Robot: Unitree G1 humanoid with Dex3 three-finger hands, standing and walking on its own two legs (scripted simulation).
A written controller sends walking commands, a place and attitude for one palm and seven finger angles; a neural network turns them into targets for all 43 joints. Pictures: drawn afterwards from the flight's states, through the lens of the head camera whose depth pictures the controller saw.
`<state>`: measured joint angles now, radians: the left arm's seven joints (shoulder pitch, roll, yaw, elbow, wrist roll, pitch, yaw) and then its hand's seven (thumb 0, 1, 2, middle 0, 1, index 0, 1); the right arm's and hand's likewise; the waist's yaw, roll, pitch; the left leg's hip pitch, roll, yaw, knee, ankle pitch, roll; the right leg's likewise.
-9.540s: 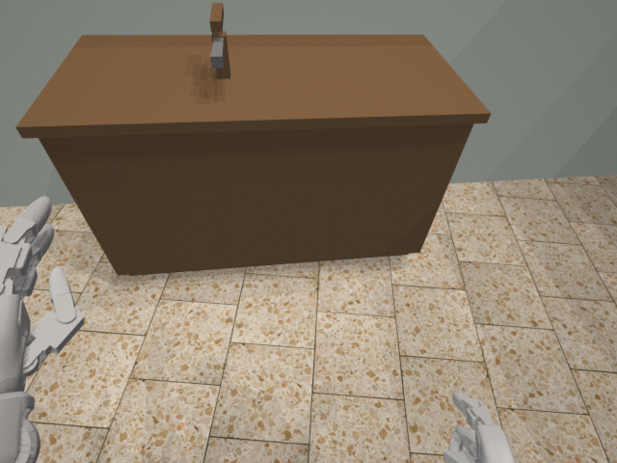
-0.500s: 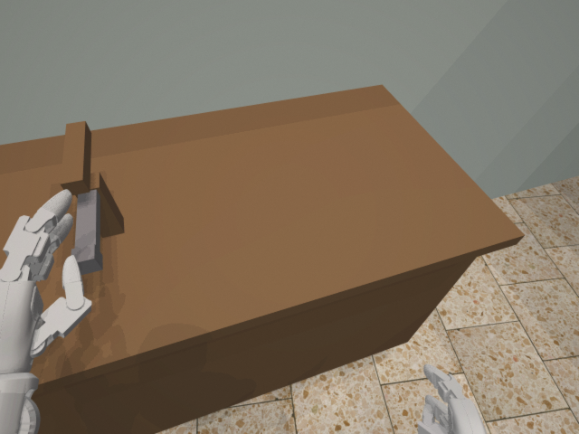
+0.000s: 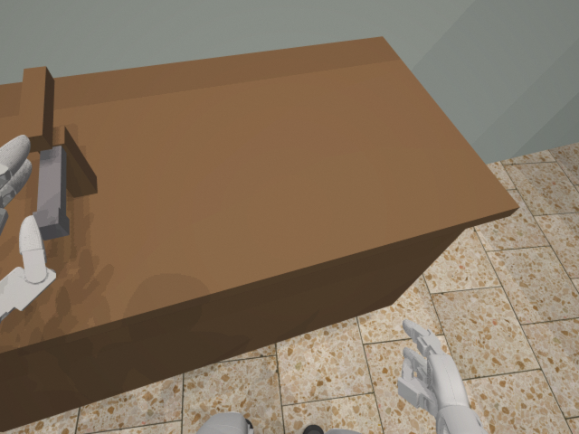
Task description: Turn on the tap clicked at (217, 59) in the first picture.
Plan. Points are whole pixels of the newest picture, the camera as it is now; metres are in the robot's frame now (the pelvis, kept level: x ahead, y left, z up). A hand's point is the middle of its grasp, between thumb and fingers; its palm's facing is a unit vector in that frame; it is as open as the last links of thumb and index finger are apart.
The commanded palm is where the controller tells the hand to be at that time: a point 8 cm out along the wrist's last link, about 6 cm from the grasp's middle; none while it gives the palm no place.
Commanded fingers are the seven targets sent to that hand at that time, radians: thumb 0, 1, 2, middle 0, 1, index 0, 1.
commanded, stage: come to a stop and stand still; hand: left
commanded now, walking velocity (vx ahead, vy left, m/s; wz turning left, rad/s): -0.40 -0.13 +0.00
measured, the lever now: (51, 223) +0.31 +0.33 +0.08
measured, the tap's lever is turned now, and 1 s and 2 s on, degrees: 0 0 0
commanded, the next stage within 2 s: look again from close up in 1.18 s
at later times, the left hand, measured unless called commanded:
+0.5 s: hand out of the picture +0.11 +0.24 +0.17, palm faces +0.45 -0.82 -0.36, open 7.4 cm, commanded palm +0.06 +0.27 +0.18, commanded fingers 0.00 0.90 0.90 -0.20 -0.30 -0.20 -0.30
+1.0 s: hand out of the picture +0.11 +0.25 +0.19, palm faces +0.45 -0.78 -0.43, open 7.4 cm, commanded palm +0.04 +0.28 +0.18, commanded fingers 0.00 0.90 0.90 -0.20 -0.30 -0.20 -0.30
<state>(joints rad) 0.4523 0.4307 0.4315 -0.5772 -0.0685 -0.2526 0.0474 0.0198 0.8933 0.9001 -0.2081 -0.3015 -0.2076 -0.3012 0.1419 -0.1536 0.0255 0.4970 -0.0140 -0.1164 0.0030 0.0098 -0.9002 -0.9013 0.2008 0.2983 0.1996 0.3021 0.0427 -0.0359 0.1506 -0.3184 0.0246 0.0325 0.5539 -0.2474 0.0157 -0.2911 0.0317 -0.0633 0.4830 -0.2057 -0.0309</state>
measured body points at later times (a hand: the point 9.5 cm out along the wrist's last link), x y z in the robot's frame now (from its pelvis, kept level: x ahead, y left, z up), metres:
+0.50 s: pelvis -0.09 -0.01 +0.00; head -0.10 +0.00 +0.45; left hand +0.08 +0.29 +0.18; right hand +0.07 -0.25 -0.07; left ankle -0.13 +0.09 -0.74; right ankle +0.02 -0.10 -0.73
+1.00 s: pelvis -0.10 -0.01 +0.00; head -0.08 +0.00 +0.45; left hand +0.08 +0.29 +0.21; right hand +0.06 -0.23 -0.09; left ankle -0.13 +0.09 -0.73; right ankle -0.06 -0.11 -0.74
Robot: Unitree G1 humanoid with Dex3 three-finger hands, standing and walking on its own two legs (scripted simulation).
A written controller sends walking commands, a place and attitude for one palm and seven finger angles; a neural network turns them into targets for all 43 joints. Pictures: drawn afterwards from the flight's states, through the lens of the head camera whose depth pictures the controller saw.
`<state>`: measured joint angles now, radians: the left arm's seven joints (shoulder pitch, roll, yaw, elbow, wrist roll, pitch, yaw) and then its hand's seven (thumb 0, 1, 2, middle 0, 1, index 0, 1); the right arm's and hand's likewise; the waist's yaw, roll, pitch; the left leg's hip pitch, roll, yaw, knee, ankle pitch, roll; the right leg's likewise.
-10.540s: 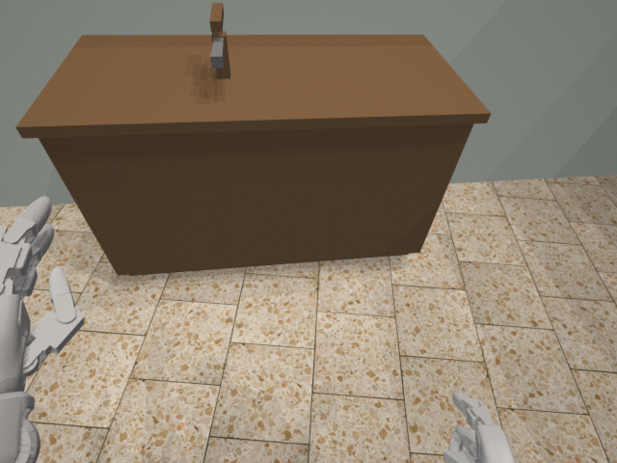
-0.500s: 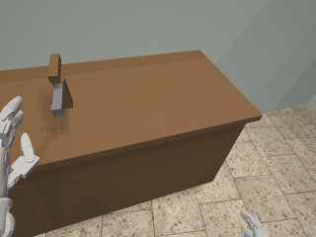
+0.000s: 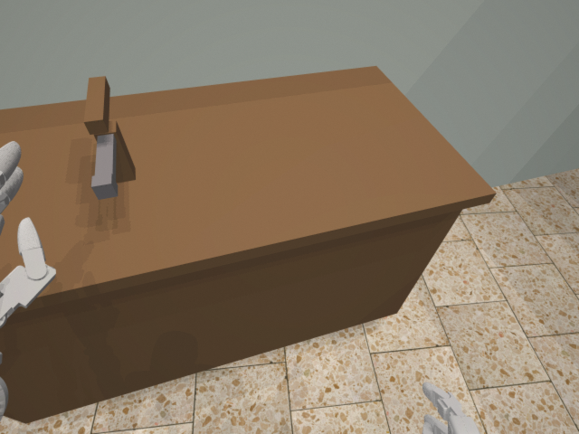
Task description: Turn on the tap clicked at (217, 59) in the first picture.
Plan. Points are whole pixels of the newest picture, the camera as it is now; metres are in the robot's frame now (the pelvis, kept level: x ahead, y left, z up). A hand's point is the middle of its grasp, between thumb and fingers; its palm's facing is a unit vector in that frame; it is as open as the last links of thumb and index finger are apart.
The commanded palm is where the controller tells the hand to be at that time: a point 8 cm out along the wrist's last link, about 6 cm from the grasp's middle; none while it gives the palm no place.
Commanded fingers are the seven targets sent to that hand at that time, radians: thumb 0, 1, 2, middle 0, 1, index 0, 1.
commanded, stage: come to a stop and stand still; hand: left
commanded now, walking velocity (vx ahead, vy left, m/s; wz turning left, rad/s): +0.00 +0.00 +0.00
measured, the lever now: (105, 186) +0.44 +0.31 +0.08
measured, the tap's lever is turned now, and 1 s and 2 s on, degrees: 0 0 0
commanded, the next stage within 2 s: look again from close up in 0.18 s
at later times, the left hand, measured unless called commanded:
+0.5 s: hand out of the picture +0.18 +0.27 +0.18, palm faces +0.45 -0.85 -0.28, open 7.4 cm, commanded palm +0.14 +0.28 +0.18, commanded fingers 0.00 0.90 0.90 -0.20 -0.30 -0.20 -0.30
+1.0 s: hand (16, 295) +0.21 +0.27 +0.17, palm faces +0.42 -0.85 -0.33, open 7.4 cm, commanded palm +0.16 +0.30 +0.18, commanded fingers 0.00 0.90 0.90 -0.20 -0.30 -0.20 -0.30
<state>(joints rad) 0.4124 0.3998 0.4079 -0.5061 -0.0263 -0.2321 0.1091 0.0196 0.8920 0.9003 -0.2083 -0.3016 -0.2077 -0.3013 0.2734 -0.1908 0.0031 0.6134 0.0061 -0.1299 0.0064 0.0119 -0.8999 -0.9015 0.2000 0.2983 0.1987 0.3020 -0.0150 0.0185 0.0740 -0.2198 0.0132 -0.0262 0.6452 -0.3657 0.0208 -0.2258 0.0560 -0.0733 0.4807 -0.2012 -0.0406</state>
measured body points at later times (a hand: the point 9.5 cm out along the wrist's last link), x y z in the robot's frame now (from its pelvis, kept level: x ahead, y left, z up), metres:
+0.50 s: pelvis -0.03 +0.01 +0.01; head -0.04 +0.03 +0.46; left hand +0.15 +0.31 +0.20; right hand +0.16 -0.21 -0.04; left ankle -0.02 +0.11 -0.73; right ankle +0.03 -0.10 -0.73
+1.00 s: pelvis -0.01 +0.02 +0.01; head -0.02 +0.04 +0.45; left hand +0.18 +0.32 +0.19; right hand +0.14 -0.20 -0.08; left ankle -0.02 +0.11 -0.73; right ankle +0.03 -0.10 -0.73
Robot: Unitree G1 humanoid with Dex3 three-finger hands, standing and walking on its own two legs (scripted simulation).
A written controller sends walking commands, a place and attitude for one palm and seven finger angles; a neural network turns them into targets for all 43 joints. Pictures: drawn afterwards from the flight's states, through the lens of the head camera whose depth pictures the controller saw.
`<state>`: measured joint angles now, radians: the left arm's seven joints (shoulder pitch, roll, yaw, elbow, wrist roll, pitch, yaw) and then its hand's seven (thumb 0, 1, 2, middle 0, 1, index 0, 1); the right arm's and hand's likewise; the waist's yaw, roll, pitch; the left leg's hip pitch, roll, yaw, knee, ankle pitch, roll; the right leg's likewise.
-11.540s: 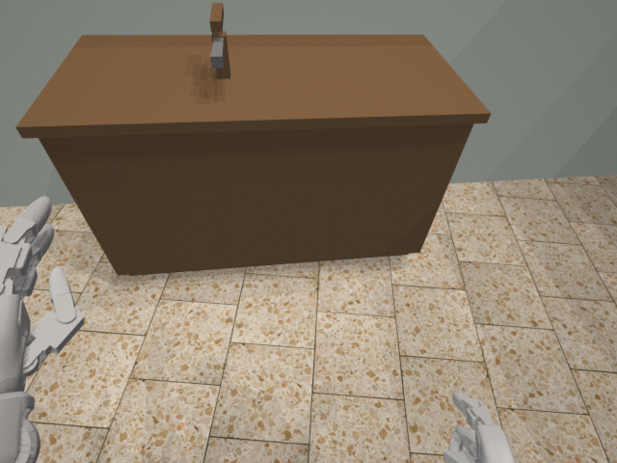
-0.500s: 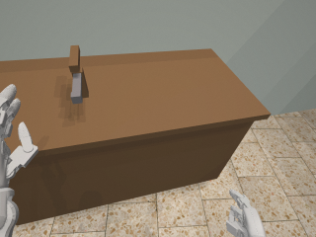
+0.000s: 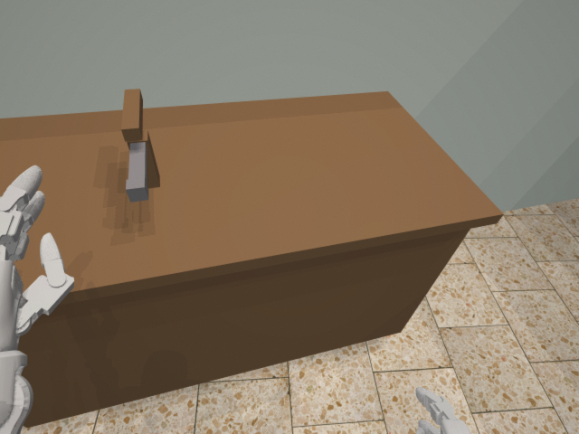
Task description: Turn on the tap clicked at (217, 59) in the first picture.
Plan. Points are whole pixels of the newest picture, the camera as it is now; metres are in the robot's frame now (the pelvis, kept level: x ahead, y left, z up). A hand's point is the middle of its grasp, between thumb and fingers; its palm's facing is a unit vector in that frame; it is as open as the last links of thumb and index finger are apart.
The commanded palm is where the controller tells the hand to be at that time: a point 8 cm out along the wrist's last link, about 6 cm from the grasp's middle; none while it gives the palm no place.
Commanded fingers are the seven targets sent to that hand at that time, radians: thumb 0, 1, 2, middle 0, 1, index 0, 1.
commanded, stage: shuffle to correct the standing spot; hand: left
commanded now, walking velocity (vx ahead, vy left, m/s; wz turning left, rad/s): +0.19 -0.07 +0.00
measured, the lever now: (137, 189) +0.44 +0.30 +0.08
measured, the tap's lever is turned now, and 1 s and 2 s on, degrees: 0 0 0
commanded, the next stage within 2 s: come to a stop and stand still in 0.44 s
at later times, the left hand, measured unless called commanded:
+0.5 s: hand (113, 215) +0.30 +0.25 +0.16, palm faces +0.46 -0.84 -0.30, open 7.4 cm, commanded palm +0.24 +0.27 +0.18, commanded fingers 0.00 0.90 0.90 -0.20 -0.30 -0.20 -0.30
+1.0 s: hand (173, 195) +0.36 +0.20 +0.15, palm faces +0.40 -0.86 -0.32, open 7.4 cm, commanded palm +0.30 +0.24 +0.18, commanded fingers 0.00 0.90 0.90 -0.20 -0.30 -0.20 -0.30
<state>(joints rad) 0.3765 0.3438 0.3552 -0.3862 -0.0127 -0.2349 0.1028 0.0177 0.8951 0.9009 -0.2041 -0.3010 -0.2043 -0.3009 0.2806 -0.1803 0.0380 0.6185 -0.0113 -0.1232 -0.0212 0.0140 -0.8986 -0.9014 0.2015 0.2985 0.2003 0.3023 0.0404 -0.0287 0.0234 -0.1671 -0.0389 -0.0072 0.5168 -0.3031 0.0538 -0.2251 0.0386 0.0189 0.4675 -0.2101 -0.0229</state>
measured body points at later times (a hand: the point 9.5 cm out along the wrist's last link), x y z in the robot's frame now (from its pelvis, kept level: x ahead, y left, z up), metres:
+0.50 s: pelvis +0.08 -0.01 -0.02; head +0.10 +0.03 +0.42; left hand +0.27 +0.30 +0.18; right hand +0.28 -0.23 -0.08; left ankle +0.17 +0.10 -0.74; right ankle +0.05 -0.12 -0.69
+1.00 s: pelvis +0.14 -0.04 +0.00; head +0.15 -0.02 +0.44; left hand +0.33 +0.25 +0.17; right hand +0.30 -0.29 -0.08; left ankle +0.16 +0.06 -0.74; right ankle +0.17 -0.16 -0.74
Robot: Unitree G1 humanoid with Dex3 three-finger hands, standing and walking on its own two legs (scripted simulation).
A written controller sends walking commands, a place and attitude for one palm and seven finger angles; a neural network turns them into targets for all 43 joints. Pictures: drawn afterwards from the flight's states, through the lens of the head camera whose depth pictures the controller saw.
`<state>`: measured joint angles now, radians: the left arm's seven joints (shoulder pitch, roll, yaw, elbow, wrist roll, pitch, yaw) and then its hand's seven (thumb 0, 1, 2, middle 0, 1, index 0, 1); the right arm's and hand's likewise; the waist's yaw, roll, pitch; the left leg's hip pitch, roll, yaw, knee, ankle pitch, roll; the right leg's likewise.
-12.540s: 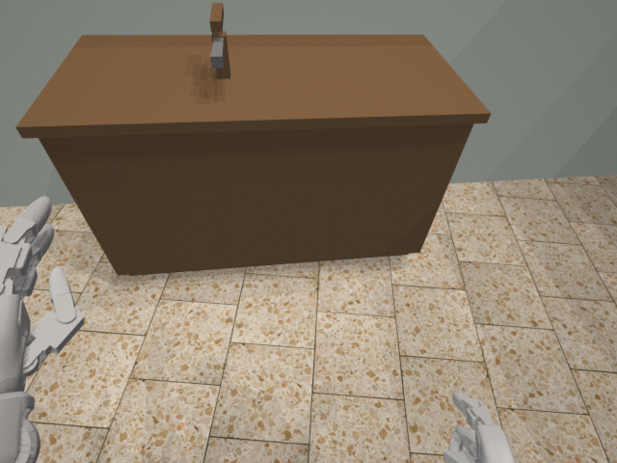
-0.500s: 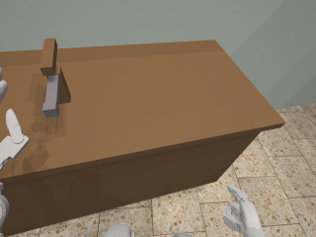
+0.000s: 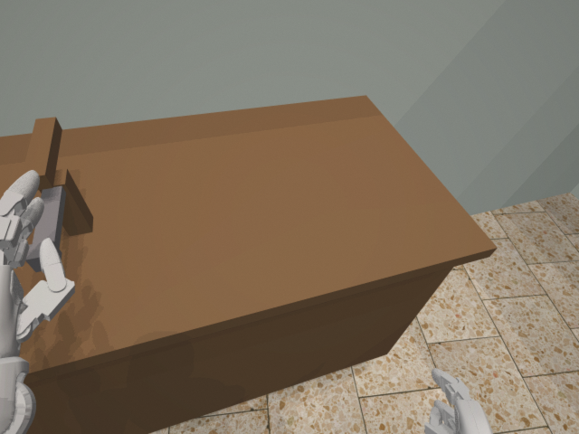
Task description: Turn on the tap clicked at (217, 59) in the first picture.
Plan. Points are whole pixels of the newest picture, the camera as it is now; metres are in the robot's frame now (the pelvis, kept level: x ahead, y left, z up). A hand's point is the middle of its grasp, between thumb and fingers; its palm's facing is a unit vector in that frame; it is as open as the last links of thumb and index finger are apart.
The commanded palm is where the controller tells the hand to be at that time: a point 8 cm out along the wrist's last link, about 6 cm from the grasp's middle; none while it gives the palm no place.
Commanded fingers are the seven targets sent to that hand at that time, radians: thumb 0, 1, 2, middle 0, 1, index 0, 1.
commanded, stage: come to a stop and stand still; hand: left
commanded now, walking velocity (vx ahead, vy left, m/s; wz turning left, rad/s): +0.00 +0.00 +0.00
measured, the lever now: (44, 256) +0.30 +0.34 +0.08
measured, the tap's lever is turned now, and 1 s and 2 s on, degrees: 0 0 0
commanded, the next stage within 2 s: look again from close up in 0.58 s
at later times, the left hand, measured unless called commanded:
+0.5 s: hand (66, 258) +0.23 +0.24 +0.18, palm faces +0.42 -0.82 -0.39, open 7.4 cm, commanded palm +0.16 +0.27 +0.18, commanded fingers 0.00 0.90 0.90 -0.20 -0.30 -0.20 -0.30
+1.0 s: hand (6, 285) +0.21 +0.29 +0.17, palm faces +0.43 -0.83 -0.36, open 7.4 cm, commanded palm +0.14 +0.31 +0.18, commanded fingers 0.00 0.90 0.90 -0.20 -0.30 -0.20 -0.30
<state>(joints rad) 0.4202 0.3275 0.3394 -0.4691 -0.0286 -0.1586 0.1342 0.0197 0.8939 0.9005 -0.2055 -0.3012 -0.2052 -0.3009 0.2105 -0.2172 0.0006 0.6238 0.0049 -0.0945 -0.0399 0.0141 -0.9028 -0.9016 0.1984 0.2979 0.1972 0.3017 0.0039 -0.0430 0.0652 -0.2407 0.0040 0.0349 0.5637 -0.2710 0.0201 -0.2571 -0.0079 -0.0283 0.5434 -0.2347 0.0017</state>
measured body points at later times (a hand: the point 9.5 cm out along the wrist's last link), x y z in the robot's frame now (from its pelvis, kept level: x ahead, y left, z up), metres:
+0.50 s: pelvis +0.01 -0.01 +0.01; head +0.03 +0.00 +0.46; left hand +0.20 +0.28 +0.21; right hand +0.20 -0.22 -0.07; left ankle +0.02 +0.11 -0.73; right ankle +0.04 -0.12 -0.73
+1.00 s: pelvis +0.00 +0.02 +0.00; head +0.04 +0.05 +0.45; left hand +0.18 +0.33 +0.19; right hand +0.19 -0.20 -0.07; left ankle +0.02 +0.11 -0.73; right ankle +0.04 -0.12 -0.73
